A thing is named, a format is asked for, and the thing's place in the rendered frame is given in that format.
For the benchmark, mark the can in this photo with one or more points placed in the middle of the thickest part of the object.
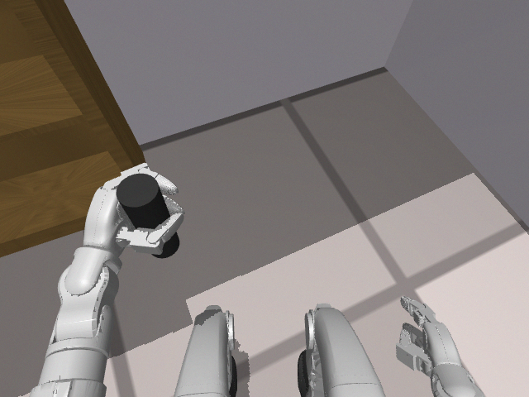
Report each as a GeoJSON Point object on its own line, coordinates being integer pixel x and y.
{"type": "Point", "coordinates": [143, 202]}

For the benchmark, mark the right robot arm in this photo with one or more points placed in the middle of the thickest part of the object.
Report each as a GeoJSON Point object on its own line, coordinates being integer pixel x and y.
{"type": "Point", "coordinates": [449, 380]}

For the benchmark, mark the left robot arm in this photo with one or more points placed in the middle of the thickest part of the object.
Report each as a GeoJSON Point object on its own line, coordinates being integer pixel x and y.
{"type": "Point", "coordinates": [76, 358]}

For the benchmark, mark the right robot hand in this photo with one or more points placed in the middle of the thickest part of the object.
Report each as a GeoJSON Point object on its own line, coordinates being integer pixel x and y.
{"type": "Point", "coordinates": [430, 347]}

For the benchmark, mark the left robot hand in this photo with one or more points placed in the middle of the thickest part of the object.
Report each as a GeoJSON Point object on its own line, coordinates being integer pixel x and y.
{"type": "Point", "coordinates": [108, 226]}

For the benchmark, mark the bookshelf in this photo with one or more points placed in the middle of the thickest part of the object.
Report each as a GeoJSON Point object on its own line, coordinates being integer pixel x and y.
{"type": "Point", "coordinates": [62, 133]}

